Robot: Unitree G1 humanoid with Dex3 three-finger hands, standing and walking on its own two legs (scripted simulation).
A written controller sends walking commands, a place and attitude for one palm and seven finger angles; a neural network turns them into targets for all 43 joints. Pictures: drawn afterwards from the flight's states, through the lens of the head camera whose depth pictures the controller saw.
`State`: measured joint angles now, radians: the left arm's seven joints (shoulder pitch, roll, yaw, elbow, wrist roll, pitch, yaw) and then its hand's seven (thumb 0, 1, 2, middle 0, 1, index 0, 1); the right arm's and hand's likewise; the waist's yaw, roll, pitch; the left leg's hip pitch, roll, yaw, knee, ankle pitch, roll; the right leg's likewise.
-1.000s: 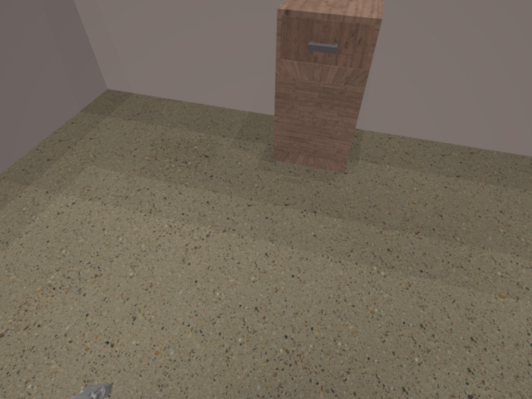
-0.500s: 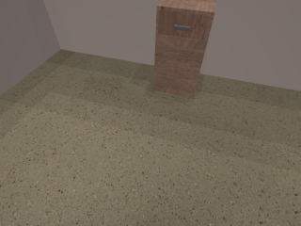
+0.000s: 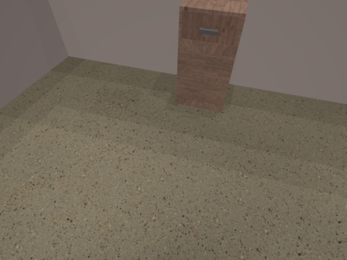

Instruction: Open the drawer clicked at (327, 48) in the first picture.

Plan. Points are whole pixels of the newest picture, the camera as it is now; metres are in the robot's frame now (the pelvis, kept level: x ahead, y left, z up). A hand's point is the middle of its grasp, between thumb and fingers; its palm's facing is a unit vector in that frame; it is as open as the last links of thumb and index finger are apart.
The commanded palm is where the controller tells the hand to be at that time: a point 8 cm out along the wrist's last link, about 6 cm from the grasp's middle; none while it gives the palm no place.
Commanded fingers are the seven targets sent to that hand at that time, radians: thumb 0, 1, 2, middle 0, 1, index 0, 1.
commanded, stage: look at it before walking up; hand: left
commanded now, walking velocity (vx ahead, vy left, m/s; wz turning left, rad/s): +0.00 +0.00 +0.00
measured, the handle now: (208, 30) +1.47 -0.16 -0.08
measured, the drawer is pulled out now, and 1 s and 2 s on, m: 0.00 0.00 0.00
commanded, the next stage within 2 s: walk to a spot facing it in 0.44 s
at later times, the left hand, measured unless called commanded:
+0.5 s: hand out of the picture +0.08 +0.25 -0.16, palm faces -0.03 -0.95 -0.32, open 7.4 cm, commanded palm none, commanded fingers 0.00 0.90 0.90 -0.20 -0.30 -0.20 -0.30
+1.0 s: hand out of the picture +0.06 +0.15 -0.18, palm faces -0.01 -0.98 -0.19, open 7.4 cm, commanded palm none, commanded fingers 0.00 0.90 0.90 -0.20 -0.30 -0.20 -0.30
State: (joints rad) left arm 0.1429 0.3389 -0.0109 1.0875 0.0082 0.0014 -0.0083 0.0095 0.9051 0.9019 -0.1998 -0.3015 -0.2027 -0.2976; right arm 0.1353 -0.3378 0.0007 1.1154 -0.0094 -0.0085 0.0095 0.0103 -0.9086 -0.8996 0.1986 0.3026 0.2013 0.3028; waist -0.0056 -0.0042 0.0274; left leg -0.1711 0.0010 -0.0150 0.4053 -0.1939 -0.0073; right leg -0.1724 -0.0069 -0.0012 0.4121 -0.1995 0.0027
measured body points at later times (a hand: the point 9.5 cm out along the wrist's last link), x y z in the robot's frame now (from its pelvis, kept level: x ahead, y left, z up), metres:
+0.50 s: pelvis +0.01 +0.00 +0.00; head +0.01 +0.00 +0.45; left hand +0.09 +0.30 -0.13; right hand +0.09 -0.30 -0.13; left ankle +0.02 +0.12 -0.74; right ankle +0.02 -0.12 -0.74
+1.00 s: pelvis +0.11 -0.02 -0.01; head +0.12 -0.02 +0.44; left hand +0.06 +0.21 -0.16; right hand +0.09 -0.27 -0.17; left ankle +0.06 +0.10 -0.68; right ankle +0.02 -0.12 -0.74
